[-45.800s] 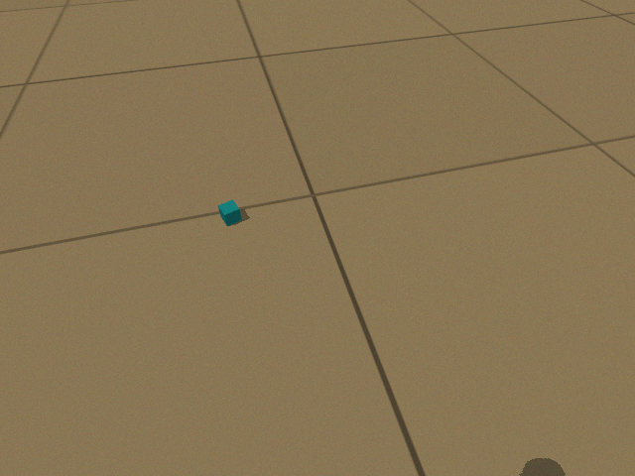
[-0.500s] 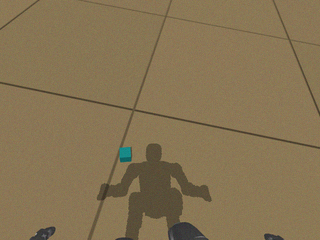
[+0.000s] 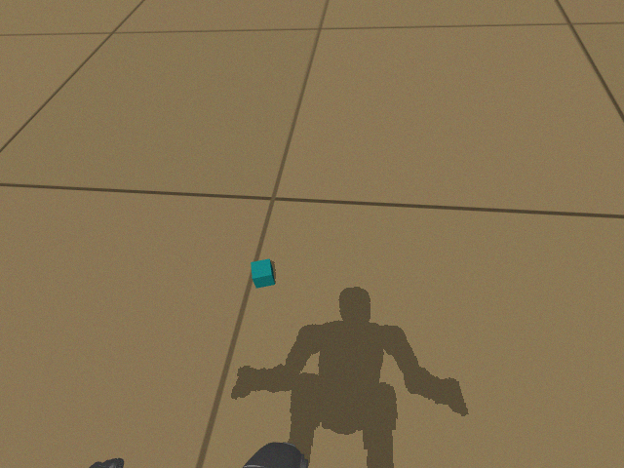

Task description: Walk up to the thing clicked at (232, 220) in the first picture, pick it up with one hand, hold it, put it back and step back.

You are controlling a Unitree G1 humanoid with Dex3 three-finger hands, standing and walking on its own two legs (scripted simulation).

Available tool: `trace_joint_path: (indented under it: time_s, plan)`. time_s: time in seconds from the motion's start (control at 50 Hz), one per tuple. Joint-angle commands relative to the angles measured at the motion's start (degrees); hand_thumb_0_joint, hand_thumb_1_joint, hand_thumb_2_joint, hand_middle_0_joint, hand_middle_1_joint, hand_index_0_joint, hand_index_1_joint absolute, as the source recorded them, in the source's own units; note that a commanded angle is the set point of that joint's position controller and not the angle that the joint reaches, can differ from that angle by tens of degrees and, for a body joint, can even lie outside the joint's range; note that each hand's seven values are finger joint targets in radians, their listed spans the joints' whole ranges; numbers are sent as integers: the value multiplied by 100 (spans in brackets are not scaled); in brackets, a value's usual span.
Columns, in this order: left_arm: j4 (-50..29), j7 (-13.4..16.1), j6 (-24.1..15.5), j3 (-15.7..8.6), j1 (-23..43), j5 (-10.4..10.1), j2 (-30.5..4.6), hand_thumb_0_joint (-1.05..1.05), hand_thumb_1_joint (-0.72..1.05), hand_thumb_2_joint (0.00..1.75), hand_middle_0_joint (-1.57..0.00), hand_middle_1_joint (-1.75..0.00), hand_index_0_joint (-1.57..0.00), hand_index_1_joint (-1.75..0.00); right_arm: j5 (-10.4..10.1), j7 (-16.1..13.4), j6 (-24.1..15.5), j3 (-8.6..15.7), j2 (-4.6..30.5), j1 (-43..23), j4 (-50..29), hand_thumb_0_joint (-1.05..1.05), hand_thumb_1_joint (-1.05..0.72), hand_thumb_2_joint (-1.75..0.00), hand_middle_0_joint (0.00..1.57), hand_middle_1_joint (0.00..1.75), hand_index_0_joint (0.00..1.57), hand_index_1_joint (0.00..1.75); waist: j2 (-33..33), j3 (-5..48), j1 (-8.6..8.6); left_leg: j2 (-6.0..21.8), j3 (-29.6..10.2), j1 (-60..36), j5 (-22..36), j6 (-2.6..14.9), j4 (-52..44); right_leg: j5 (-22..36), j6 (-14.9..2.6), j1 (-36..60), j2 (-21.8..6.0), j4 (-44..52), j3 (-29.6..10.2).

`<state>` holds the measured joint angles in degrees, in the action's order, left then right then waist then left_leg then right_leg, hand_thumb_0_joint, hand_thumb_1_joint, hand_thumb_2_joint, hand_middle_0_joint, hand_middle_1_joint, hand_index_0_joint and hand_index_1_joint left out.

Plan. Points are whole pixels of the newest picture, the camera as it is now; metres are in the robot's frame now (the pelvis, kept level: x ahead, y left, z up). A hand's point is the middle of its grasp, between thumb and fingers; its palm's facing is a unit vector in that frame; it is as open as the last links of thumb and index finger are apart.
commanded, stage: step back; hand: left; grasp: from above
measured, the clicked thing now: (262, 273) +0.82 +0.29 -0.73
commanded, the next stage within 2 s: stand in 1.46 s
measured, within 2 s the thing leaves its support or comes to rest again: neither
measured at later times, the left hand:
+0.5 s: hand out of the picture -0.12 +0.25 -0.17, palm faces +0.04 -0.93 -0.36, open 7.4 cm
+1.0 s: hand out of the picture -0.17 +0.27 -0.15, palm faces +0.03 -0.92 -0.40, open 7.4 cm
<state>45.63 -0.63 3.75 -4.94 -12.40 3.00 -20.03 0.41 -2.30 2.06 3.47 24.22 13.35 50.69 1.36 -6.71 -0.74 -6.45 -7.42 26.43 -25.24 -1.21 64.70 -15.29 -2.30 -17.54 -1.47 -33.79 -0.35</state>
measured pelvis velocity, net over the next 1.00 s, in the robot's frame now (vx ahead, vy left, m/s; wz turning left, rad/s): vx -0.21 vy -0.02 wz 0.05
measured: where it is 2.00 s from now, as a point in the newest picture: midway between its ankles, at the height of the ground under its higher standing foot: outside the picture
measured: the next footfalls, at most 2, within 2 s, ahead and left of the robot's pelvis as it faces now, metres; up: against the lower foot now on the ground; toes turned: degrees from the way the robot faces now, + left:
left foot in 0.20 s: -0.08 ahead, +0.10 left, +0.00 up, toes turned +5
right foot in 0.54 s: -0.20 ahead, -0.17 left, +0.00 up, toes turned +3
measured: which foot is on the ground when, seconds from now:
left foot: up 0.00-0.18, down 0.20-0.58, up 0.60-0.82, down 0.84-1.00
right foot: down 0.00-0.22, up 0.24-0.52, down 0.54-0.88, up 0.90-1.00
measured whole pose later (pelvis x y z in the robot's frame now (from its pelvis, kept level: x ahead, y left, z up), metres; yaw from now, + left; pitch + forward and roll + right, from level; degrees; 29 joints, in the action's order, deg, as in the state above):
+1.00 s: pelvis -0.21 -0.02 +0.00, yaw +3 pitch -2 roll +1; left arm 55.4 -0.6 -0.2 -3.7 -13.5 1.5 -23.8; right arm 2.3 2.1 -1.6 3.9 20.0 15.0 55.7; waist -1.8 -4.2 0.4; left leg -1.0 -0.9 14.5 -15.6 1.7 31.9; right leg -29.5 -1.9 -19.7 -1.7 -53.1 -1.8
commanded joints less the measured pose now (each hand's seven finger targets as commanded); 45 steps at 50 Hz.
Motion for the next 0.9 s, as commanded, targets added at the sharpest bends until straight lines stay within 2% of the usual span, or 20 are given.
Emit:
trace_joint_path:
  time_s: [0.0, 0.1, 0.16, 0.18, 0.2, 0.22, 0.24, 0.3, 0.44, 0.5, 0.54, 0.56, 0.58, 0.64, 0.66, 0.74, 0.82, 0.84, 0.86, 0.88]
  plan:
    - [-643, 220, -144, -411, -72, -15, -1236, 0, 90, 90, -20, -30, -20, -30, 74, -113, -225, 156, 715, -214, -590, 0, -90, -90, 20, 30, 20, 30, -1342, 812, -346, 149, 290, 789, -617, -99, -747, 2852, -992, 1980, -1193, 558, -1006]
    - [-855, 259, -88, -389, 258, -72, -1441, 0, 90, 90, -20, -30, -20, -30, 102, -45, -194, 222, 780, 346, -436, 0, -90, -90, 20, 30, 20, 30, -1276, 1280, -183, 442, 648, -442, -453, 69, -2094, 2807, -1025, 1584, -1541, 445, -1263]
    - [-962, 194, -23, -299, 712, -154, -1498, 0, 90, 90, -20, -30, -20, -30, 68, 5, -164, 290, 874, 956, -163, 0, -90, -90, 20, 30, 20, 30, -660, 1344, 258, 505, 795, -1517, 1040, 393, -3706, 1289, -545, 598, -1265, 102, -991]
    - [-967, 169, -8, -218, 676, -163, -1316, 0, 90, 90, -20, -30, -20, -30, 132, 3, -148, 349, 1075, 831, -199, 0, -90, -90, 20, 30, 20, 30, -50, 1188, 255, 1067, -137, -1602, 1078, 667, -4093, 446, -248, -72, -832, -404, -768]
    - [-1028, 149, -32, -183, 734, -190, -1086, 0, 90, 90, -20, -30, -20, -30, 201, 21, -147, 426, 1557, 529, -327, 0, -90, -90, 20, 30, 20, 30, 1154, 990, 159, 2297, -1792, -1712, 1777, 1209, -4434, -951, 56, -1105, 77, -1441, -65]
    - [-1004, 206, -33, -318, 968, -166, -1351, 0, 90, 90, -20, -30, -20, -30, 222, 51, -132, 480, 1939, 75, -509, 0, -90, -90, 20, 30, 20, 30, 1128, 738, 287, 3024, -2244, -658, 2147, 1933, -4581, -2133, 201, -922, 420, -2778, -365]
    - [-902, 219, -8, -369, 909, -126, -1467, 0, 90, 90, -20, -30, -20, -30, 232, -5, -192, 482, 1931, -413, -671, 0, -90, -90, 20, 30, 20, 30, 1126, 476, 169, 3350, -2511, 167, 2347, 2145, -4720, -2183, 201, -554, 334, -3791, -873]
    - [-472, 166, 47, -361, 394, -237, -1277, 0, 90, 90, -20, -30, -20, -30, 306, -45, -218, 233, 1169, -925, -775, 0, -90, -90, 20, 30, 20, 30, 316, 367, -240, 2102, -553, -255, 3138, 1405, -4277, -1355, 157, -892, 795, -4517, -1101]
    - [-130, 76, -372, -161, 173, -187, -1221, 0, 90, 90, -20, -30, -20, -30, 222, 149, -210, 345, 1153, -261, -579, 0, -90, -90, 20, 30, 20, 30, 1161, 999, 366, 1810, -271, -2325, -74, 1389, -4144, -1562, 440, -757, 250, -872, -132]
    - [407, 125, -572, -185, -420, -169, -1178, 0, 90, 90, -20, -30, -20, -30, 262, 244, -34, 385, 1315, -371, -532, 0, -90, -90, 20, 30, 20, 30, 1140, 1028, 145, 1682, 30, -1560, -182, 1191, -3639, -941, 200, 629, 367, 1397, 252]
    - [677, 173, -659, -320, -757, -32, -1588, 0, 90, 90, -20, -30, -20, -30, 176, 245, -20, 221, 755, -494, -636, 0, -90, -90, 20, 30, 20, 30, -164, 801, -58, 1151, 470, 178, -242, 625, -2223, -1083, -163, 1668, -232, 1587, -1331]
    - [486, 196, -684, -400, -509, 23, -1964, 0, 90, 90, -20, -30, -20, -30, 161, 263, -58, 125, 513, -784, -792, 0, -90, -90, 20, 30, 20, 30, -980, 404, -186, 578, 547, 1162, -569, 194, -1823, -2351, -580, 1136, -1389, 1963, -3122]
    - [350, 207, -634, -442, -88, 66, -2434, 0, 90, 90, -20, -30, -20, -30, 188, 200, -75, 301, 999, -1187, -757, 0, -90, -90, 20, 30, 20, 30, -1086, -78, -358, 845, -183, 376, -625, 96, -1340, -3334, -1247, -674, -2157, 2220, -3832]
    - [302, 196, -724, -258, 564, -44, -1659, 0, 90, 90, -20, -30, -20, -30, 55, 329, -166, 309, 951, -772, -376, 0, -90, -90, 20, 30, 20, 30, -677, -326, 115, 702, 53, 101, 335, 79, -1527, -1780, -695, -166, -1103, 1786, -1791]
    - [406, 204, -733, -262, 315, -63, -1637, 0, 90, 90, -20, -30, -20, -30, 74, 321, -184, 246, 817, -740, -343, 0, -90, -90, 20, 30, 20, 30, -916, -191, 46, 633, 100, 190, 358, 79, -1554, -919, -633, 134, -1023, 1617, -1541]
    - [508, 124, -716, -321, -121, -38, -1835, 0, 90, 90, -20, -30, -20, -30, 130, 379, -268, 245, 842, -792, -297, 0, -90, -90, 20, 30, 20, 30, -1392, -90, -252, 621, 429, -68, -14, 15, -2379, -1631, -623, 358, -1076, 1615, -1509]
    - [367, 69, -567, -208, 171, -89, -1652, 0, 90, 90, -20, -30, -20, -30, 117, 354, -426, 366, 875, -91, 94, 0, -90, -90, 20, 30, 20, 30, -1009, 312, 101, 390, 852, -1687, 550, 139, -3969, -746, -496, -82, -893, 625, -829]
    - [392, 68, -545, -102, -51, -94, -1361, 0, 90, 90, -20, -30, -20, -30, 144, 317, -476, 418, 944, 124, 171, 0, -90, -90, 20, 30, 20, 30, -487, 567, 139, 620, 319, -2468, 592, 217, -4210, -363, -343, -504, -670, -237, -557]
    - [329, 55, -555, 6, 15, -183, -981, 0, 90, 90, -20, -30, -20, -30, 197, 280, -522, 515, 1356, 369, 185, 0, -90, -90, 20, 30, 20, 30, 796, 780, 264, 1879, -1812, -2852, -219, 762, -4811, -906, 4, -1435, 42, -1596, 82]
    - [365, 109, -528, -144, 238, -185, -1392, 0, 90, 90, -20, -30, -20, -30, 177, 294, -518, 601, 1831, 505, 150, 0, -90, -90, 20, 30, 20, 30, 703, 622, 369, 2540, -2895, -2254, -1424, 1418, -5160, -1825, 17, -1619, 93, -2227, -70]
